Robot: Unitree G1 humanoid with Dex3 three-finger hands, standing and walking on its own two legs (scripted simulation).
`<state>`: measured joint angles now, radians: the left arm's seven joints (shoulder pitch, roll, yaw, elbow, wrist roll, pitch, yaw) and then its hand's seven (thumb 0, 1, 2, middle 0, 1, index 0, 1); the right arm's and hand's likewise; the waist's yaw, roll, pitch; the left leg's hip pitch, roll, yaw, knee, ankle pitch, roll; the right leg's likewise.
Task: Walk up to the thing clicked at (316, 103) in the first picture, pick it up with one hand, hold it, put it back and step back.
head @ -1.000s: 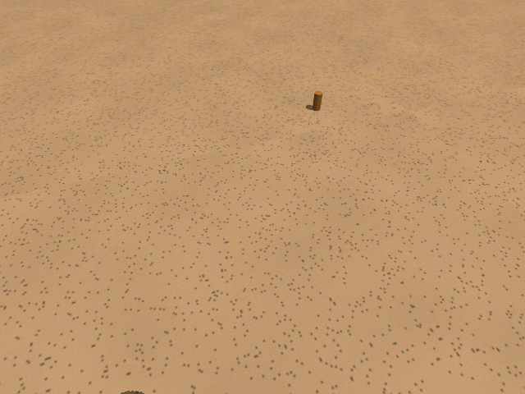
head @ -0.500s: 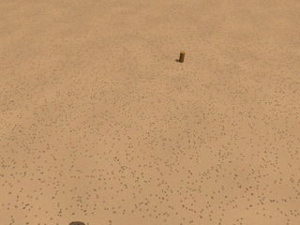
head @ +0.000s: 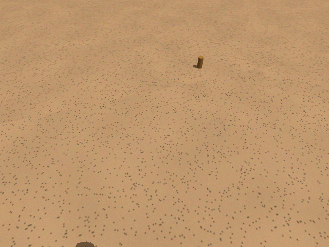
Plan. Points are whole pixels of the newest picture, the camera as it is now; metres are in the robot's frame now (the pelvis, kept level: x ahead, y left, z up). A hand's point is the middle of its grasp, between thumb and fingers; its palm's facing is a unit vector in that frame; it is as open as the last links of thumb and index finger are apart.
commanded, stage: stand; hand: left
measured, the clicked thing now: (200, 62) +1.96 -0.38 -0.72
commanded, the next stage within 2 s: walk up in 0.12 s
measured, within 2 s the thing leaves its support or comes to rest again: neither
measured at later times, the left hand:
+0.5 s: hand (88, 201) +0.28 +0.24 -0.13, palm faces -0.27 -0.81 -0.53, open 7.3 cm
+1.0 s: hand (132, 114) +0.67 +0.16 -0.17, palm faces -0.61 -0.61 -0.51, open 7.3 cm
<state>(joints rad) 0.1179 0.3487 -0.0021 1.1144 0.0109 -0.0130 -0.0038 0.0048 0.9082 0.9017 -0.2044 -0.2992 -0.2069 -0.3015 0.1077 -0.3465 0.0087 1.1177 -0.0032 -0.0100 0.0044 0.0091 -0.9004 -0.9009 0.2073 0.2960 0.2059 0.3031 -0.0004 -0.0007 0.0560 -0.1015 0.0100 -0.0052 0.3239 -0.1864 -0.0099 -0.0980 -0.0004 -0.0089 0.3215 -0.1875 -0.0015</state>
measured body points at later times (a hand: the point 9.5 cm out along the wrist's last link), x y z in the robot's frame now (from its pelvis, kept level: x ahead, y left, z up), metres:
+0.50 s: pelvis +0.09 -0.05 -0.04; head +0.07 -0.08 +0.40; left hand +0.29 +0.28 -0.10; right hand +0.08 -0.41 -0.16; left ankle +0.00 +0.12 -0.74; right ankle +0.09 -0.19 -0.75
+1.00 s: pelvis +0.40 -0.04 -0.04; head +0.44 -0.05 +0.41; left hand +0.70 +0.19 -0.14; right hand +0.27 -0.36 -0.12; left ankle +0.55 -0.01 -0.75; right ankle +0.24 -0.13 -0.67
